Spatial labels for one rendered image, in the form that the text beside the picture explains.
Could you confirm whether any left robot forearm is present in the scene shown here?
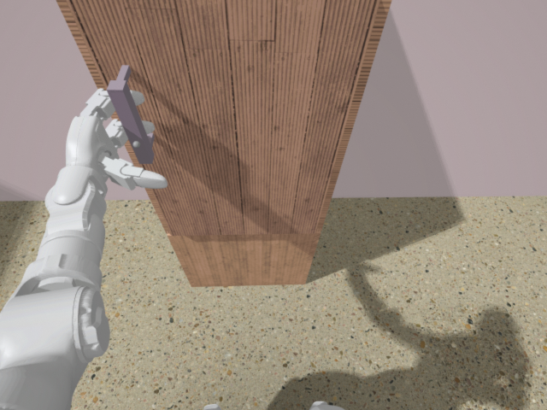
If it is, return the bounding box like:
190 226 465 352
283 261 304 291
0 165 108 319

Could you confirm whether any left robot hand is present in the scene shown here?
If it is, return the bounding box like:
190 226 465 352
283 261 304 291
66 88 168 190

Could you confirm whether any handle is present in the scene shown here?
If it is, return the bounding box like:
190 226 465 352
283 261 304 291
107 65 155 164

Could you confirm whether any cupboard door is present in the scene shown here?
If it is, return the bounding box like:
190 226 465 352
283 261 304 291
66 0 380 236

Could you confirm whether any robot left upper arm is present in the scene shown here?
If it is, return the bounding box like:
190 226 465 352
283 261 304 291
0 286 110 410

